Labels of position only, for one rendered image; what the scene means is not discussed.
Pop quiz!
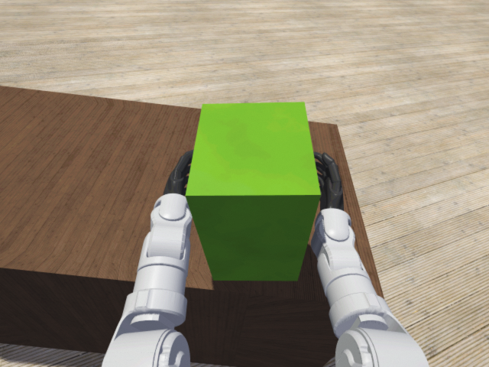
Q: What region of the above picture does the right robot hand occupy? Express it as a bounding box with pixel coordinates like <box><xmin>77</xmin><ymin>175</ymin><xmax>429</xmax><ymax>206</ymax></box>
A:
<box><xmin>313</xmin><ymin>152</ymin><xmax>344</xmax><ymax>211</ymax></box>

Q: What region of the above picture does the robot right forearm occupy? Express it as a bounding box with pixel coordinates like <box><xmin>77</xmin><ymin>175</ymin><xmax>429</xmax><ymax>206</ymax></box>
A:
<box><xmin>311</xmin><ymin>208</ymin><xmax>429</xmax><ymax>365</ymax></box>

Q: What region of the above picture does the robot left forearm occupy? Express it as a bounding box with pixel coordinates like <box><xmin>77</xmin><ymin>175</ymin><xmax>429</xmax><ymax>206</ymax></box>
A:
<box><xmin>102</xmin><ymin>193</ymin><xmax>192</xmax><ymax>366</ymax></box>

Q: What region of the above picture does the right robot upper arm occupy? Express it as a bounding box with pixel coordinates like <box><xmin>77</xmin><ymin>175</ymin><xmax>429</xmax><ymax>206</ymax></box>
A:
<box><xmin>335</xmin><ymin>327</ymin><xmax>429</xmax><ymax>367</ymax></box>

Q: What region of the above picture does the pedestal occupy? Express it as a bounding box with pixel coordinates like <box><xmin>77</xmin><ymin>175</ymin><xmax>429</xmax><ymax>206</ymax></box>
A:
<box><xmin>0</xmin><ymin>86</ymin><xmax>384</xmax><ymax>367</ymax></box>

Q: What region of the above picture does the left robot hand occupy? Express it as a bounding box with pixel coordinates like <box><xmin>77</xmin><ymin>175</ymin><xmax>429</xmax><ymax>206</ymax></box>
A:
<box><xmin>164</xmin><ymin>149</ymin><xmax>194</xmax><ymax>196</ymax></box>

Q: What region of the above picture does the left robot upper arm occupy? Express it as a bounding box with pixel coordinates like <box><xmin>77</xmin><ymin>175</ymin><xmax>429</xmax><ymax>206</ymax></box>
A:
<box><xmin>102</xmin><ymin>329</ymin><xmax>190</xmax><ymax>367</ymax></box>

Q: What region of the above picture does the carton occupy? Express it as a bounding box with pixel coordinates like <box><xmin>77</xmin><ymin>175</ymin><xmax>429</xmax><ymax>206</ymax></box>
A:
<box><xmin>186</xmin><ymin>102</ymin><xmax>321</xmax><ymax>281</ymax></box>

